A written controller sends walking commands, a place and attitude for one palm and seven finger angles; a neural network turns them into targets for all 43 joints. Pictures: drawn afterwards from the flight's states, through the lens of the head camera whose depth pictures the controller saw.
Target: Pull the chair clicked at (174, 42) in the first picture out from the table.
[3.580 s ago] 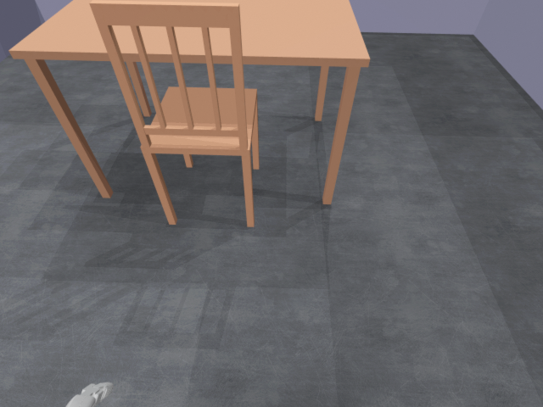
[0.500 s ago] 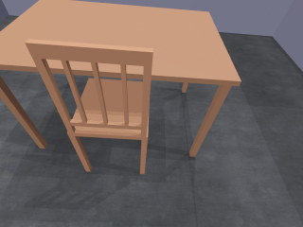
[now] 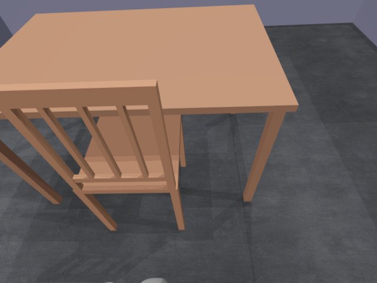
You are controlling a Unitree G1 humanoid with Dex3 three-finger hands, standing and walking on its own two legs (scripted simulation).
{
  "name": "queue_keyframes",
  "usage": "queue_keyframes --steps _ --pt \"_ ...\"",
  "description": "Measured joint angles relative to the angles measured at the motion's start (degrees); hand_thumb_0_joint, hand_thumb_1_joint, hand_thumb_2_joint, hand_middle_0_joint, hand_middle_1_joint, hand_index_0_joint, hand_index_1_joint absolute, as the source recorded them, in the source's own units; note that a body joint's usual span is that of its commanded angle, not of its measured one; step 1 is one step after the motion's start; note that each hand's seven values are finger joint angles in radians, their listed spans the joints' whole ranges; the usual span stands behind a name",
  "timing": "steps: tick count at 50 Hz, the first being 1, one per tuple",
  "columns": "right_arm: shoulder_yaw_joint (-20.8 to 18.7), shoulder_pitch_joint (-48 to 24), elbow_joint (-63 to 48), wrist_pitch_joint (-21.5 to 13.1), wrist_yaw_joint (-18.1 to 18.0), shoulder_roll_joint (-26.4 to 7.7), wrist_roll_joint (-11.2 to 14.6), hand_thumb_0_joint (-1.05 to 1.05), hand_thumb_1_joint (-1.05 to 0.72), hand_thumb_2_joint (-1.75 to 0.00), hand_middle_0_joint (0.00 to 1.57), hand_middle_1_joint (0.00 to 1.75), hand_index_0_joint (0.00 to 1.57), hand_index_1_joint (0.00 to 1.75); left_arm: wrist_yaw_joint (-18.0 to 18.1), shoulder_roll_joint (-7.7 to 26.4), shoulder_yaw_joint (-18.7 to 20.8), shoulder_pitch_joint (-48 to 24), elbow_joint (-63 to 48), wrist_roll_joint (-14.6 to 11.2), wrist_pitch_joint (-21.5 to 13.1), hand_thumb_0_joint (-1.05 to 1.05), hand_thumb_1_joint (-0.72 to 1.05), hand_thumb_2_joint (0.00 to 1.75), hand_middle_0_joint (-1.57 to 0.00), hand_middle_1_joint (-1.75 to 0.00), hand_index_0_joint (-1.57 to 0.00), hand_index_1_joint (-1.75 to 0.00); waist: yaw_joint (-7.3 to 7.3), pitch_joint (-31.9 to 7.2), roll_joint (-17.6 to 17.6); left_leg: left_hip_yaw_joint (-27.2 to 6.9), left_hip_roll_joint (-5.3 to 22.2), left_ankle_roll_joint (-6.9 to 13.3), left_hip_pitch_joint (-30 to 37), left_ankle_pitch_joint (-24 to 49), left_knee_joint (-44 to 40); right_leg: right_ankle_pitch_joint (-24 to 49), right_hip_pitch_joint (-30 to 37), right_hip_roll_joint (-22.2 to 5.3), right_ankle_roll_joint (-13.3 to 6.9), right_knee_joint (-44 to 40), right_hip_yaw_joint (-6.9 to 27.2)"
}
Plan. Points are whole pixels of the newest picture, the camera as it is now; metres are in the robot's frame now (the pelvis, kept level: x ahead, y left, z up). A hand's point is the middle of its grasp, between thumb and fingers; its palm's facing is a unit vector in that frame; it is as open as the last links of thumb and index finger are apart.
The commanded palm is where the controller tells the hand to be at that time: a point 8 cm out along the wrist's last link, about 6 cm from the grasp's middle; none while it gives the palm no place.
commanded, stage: come to a stop and stand still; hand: left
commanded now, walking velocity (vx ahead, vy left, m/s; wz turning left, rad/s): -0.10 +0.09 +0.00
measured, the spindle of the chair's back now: (103, 146) +0.48 +0.29 -0.05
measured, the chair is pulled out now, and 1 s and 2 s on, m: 0.00 0.00 0.00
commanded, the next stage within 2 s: look again from close up in 1.10 s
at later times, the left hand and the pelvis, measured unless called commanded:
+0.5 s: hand out of the picture -0.07 +0.26 -0.18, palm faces +0.04 -0.98 -0.21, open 7.4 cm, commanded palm none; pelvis -0.05 +0.07 +0.01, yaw -1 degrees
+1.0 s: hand out of the picture -0.11 +0.20 -0.17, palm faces +0.02 -0.99 -0.15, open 7.4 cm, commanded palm none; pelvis -0.09 +0.05 +0.01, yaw -1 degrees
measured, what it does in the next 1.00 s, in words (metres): walks backwards: left foot, then right foot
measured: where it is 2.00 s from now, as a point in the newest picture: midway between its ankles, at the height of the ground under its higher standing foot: outside the picture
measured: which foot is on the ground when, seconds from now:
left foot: up 0.00-0.20, down 0.22-1.00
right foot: down 0.00-0.22, up 0.24-0.54, down 0.56-1.00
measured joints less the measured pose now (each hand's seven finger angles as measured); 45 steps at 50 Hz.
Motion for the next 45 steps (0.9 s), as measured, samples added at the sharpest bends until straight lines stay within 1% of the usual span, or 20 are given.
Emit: queue_keyframes --steps 3,6,8,10,11,12,14,15,18,20,22,25,28,29,31,34,39,45 --pt "-0.6 -2.1 -1.4 0.6 0.2 -1.2 -0.3 0.00 -0.93 -0.90 0.19 0.30 0.19 0.30 0.0 0.1 0.2 -0.2 -0.8 0.2 0.7 0.00 0.92 0.90 -0.21 -0.30 -0.20 -0.30 0.72 0.4 -0.3 -0.3 -0.5 -0.2 -1.2 1.3 0.1 1.1 -0.3 -0.4 0.5 -0.8 0.1" --pt "-0.8 -3.3 -2.8 0.5 0.6 -1.9 -0.3 0.00 -0.93 -0.90 0.19 0.30 0.19 0.30 0.0 0.7 0.5 0.3 -1.2 0.5 1.3 0.00 0.91 0.90 -0.21 -0.30 -0.20 -0.30 1.33 0.4 -1.3 -0.4 -0.5 -0.1 0.0 1.9 -3.4 2.0 -1.1 -1.0 1.2 -0.9 0.4" --pt "-0.8 -3.5 -3.6 0.0 0.8 -1.9 -0.3 0.00 -0.93 -0.90 0.19 0.30 0.19 0.30 -0.1 1.5 0.7 0.9 -1.2 0.6 1.6 0.00 0.91 0.90 -0.21 -0.30 -0.20 -0.30 1.65 0.2 -2.2 -0.4 -0.3 0.2 2.3 3.4 -8.6 2.5 -1.8 -1.3 1.8 -0.6 0.6" --pt "-0.4 -3.1 -4.2 -0.7 0.9 -1.9 -0.3 0.00 -0.92 -0.90 0.19 0.30 0.19 0.30 -0.3 2.3 0.9 1.8 -0.9 0.4 2.1 0.00 0.91 0.90 -0.21 -0.30 -0.20 -0.30 1.71 -0.4 -2.9 -0.3 0.0 0.6 6.2 8.0 -16.9 2.4 -3.0 -1.5 2.6 0.8 0.9" --pt "-0.3 -2.7 -4.4 -1.2 0.9 -1.8 -0.4 0.00 -0.92 -0.90 0.19 0.30 0.19 0.30 -0.3 2.7 1.0 2.2 -0.7 0.2 2.4 0.00 0.91 0.90 -0.21 -0.30 -0.20 -0.30 1.59 -0.7 -3.3 -0.2 -0.1 1.6 7.7 8.3 -20.3 2.1 -3.8 -1.8 3.1 2.0 0.9" --pt "-0.1 -2.4 -4.3 -1.4 0.8 -1.2 -0.6 0.00 -0.92 -0.90 0.19 0.30 0.19 0.30 -0.4 3.2 1.1 2.4 -0.3 0.0 2.9 0.00 0.91 0.90 -0.21 -0.30 -0.20 -0.30 1.64 -0.5 -4.4 0.1 -0.9 2.6 7.9 8.7 -20.7 -0.3 -4.4 -2.2 3.4 3.5 1.8" --pt "0.6 -1.1 -4.2 -1.2 0.7 -0.3 -1.0 0.00 -0.92 -0.90 0.19 0.30 0.19 0.30 -0.5 3.8 1.3 3.2 0.4 -0.2 3.7 0.01 0.91 0.90 -0.21 -0.30 -0.20 -0.30 1.83 -1.0 -5.3 0.4 -1.5 4.0 8.2 10.3 -21.9 -7.8 -5.4 -1.2 3.5 7.8 4.5" --pt "1.0 -0.6 -4.0 -1.1 0.5 0.1 -1.1 0.00 -0.92 -0.90 0.19 0.30 0.19 0.30 -0.5 3.9 1.4 3.7 0.7 -0.1 4.0 0.01 0.91 0.90 -0.21 -0.30 -0.20 -0.30 1.92 -1.4 -5.4 0.5 -1.7 4.4 8.5 11.5 -23.3 -9.5 -5.9 -0.6 3.5 10.9 5.7" --pt "1.7 0.3 -3.0 -0.8 -0.2 0.9 -1.1 0.00 -0.92 -0.90 0.20 0.30 0.20 0.30 -0.8 4.0 1.3 5.3 1.4 0.0 3.9 0.01 0.91 0.90 -0.20 -0.30 -0.19 -0.30 2.25 -2.3 -5.2 0.7 -2.2 5.2 9.2 14.4 -27.3 -10.2 -6.4 0.7 3.5 18.8 8.0" --pt "1.9 0.4 -2.4 -0.8 -0.4 0.8 -0.9 0.00 -0.93 -0.90 0.20 0.30 0.20 0.30 -0.8 3.9 1.1 6.6 2.0 0.0 3.6 0.01 0.91 0.90 -0.20 -0.30 -0.19 -0.30 2.49 -2.7 -5.3 1.3 -2.8 5.6 9.3 15.7 -29.1 -10.4 -5.0 0.7 3.9 20.2 8.4" --pt "1.9 0.3 -1.9 -1.1 -0.4 0.7 -0.8 0.00 -0.94 -0.90 0.20 0.30 0.20 0.30 -0.7 3.7 0.7 7.8 2.9 -0.1 3.5 0.01 0.91 0.90 -0.20 -0.30 -0.19 -0.30 2.40 -2.8 -5.3 2.0 -3.4 6.0 9.2 16.6 -30.3 -11.4 -2.4 0.4 4.3 18.0 8.2" --pt "1.9 0.1 -1.5 -1.7 -0.5 0.6 -0.7 0.00 -0.94 -0.90 0.20 0.30 0.20 0.30 -0.6 3.1 0.0 8.8 4.3 -0.3 3.4 0.01 0.91 0.90 -0.20 -0.30 -0.19 -0.30 1.78 -2.7 -5.1 2.8 -4.3 6.3 8.8 17.6 -31.2 -12.7 2.5 0.1 4.4 10.4 7.7" --pt "1.9 0.3 -0.7 -2.1 -0.3 0.6 -0.3 0.00 -0.93 -0.90 0.20 0.30 0.20 0.30 -0.4 2.5 -0.7 9.3 5.4 -0.5 2.7 0.01 0.91 0.90 -0.20 -0.30 -0.19 -0.30 1.38 -2.9 -5.1 3.5 -5.2 6.1 7.7 17.9 -30.6 -7.7 8.0 -0.2 3.9 -0.9 7.7" --pt "1.8 0.2 -0.1 -2.1 -0.4 0.2 -0.1 0.00 -0.94 -0.90 0.20 0.30 0.20 0.30 -0.2 1.8 -0.9 9.0 6.1 -0.5 2.4 0.01 0.91 0.90 -0.20 -0.30 -0.19 -0.30 1.32 -2.7 -4.0 3.4 -4.8 6.0 7.5 17.9 -30.1 -7.7 8.8 0.2 3.6 -2.6 7.5" --pt "1.7 0.5 0.9 -2.0 -0.3 -0.6 0.1 0.00 -0.94 -0.90 0.20 0.30 0.20 0.30 -0.1 0.5 -1.5 9.1 6.7 -0.6 1.9 0.01 0.91 0.90 -0.20 -0.30 -0.19 -0.30 0.78 -2.5 -1.8 2.7 -3.9 5.7 8.1 18.6 -30.8 -6.6 9.9 1.2 3.1 -4.3 6.9" --pt "2.0 1.3 2.2 -1.8 0.1 -0.7 0.1 0.00 -0.94 -0.90 0.20 0.30 0.20 0.30 0.0 -0.4 -2.1 9.7 6.9 -0.7 1.0 0.01 0.91 0.90 -0.20 -0.30 -0.19 -0.30 0.22 -2.9 -0.7 2.2 -3.4 5.3 9.0 19.6 -31.9 -5.3 11.0 1.8 2.7 -5.5 6.4" --pt "2.8 3.0 3.9 -1.5 0.5 0.5 -0.1 0.00 -0.93 -0.90 0.20 0.30 0.20 0.30 0.1 -0.7 -2.5 9.9 7.0 -0.9 0.8 0.01 0.91 0.90 -0.20 -0.30 -0.19 -0.30 -0.23 -3.5 -1.6 2.0 -2.7 4.7 9.8 20.4 -32.4 -4.7 11.6 2.6 2.0 -5.8 6.3" --pt "3.1 5.3 4.9 -1.1 0.4 1.5 -0.4 0.00 -0.92 -0.90 0.20 0.30 0.20 0.30 -0.1 -1.3 -2.6 10.1 6.4 -0.9 0.8 0.00 0.91 0.90 -0.20 -0.30 -0.19 -0.30 -0.52 -3.8 -2.5 1.7 -2.0 4.1 8.7 20.8 -31.6 -4.4 10.6 3.3 1.4 -5.1 6.0"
